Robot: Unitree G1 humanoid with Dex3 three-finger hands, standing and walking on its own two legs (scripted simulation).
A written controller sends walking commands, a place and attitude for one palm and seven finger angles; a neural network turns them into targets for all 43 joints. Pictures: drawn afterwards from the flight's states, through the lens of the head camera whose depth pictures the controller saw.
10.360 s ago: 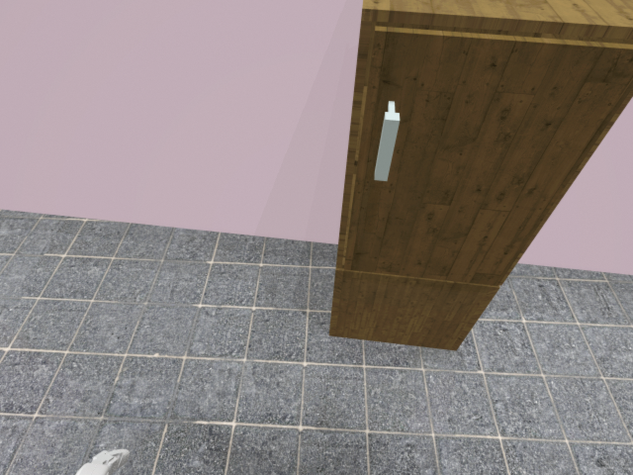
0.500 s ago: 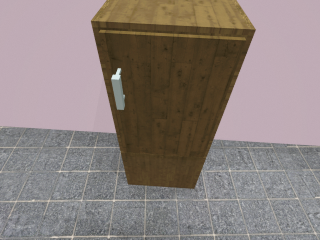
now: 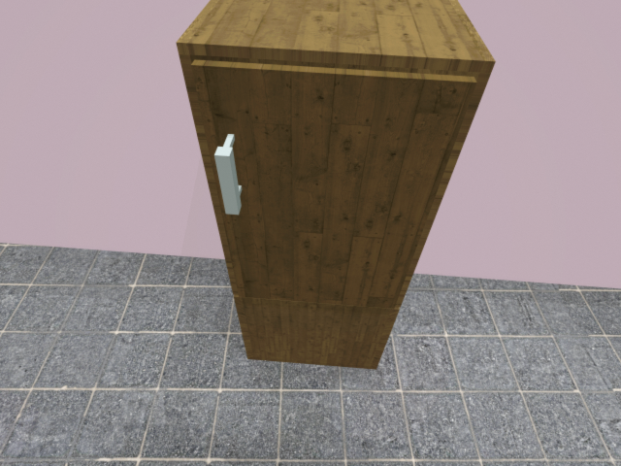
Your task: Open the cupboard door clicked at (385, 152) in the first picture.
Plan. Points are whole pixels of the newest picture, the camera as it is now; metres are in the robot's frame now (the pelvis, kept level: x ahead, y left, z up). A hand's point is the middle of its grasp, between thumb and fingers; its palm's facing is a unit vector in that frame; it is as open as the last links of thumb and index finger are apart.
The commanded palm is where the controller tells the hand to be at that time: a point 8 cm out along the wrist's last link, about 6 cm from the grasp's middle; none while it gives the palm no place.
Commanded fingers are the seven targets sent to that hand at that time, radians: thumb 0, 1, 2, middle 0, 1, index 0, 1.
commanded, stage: look again from close up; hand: left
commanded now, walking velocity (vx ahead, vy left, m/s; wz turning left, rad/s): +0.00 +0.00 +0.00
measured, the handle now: (231, 174) +0.54 +0.17 +0.07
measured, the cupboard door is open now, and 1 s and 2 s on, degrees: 0 0 0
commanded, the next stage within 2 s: raise the hand with hooked fingers in 0.08 s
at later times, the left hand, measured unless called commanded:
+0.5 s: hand (185, 397) +0.20 +0.17 +0.00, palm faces +0.01 -1.00 -0.02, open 8.1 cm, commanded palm +0.13 +0.24 -0.04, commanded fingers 0.00 0.50 0.73 -0.23 -0.56 -0.23 -0.56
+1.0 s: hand (144, 377) +0.22 +0.23 +0.00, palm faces -0.01 -1.00 -0.03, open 11.0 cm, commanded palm +0.18 +0.28 +0.01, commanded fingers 0.00 -0.08 0.48 -0.27 -0.93 -0.27 -0.93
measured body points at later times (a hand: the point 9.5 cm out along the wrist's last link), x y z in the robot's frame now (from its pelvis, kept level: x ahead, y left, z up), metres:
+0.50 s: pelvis -0.02 +0.00 -0.05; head +0.00 -0.01 +0.40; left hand +0.19 +0.22 +0.00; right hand +0.18 -0.25 -0.10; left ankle -0.01 +0.12 -0.74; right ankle +0.02 -0.08 -0.75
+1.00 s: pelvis +0.00 +0.01 -0.05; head +0.04 +0.01 +0.39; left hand +0.21 +0.28 +0.01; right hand +0.16 -0.20 -0.14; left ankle -0.01 +0.12 -0.75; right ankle +0.02 -0.08 -0.75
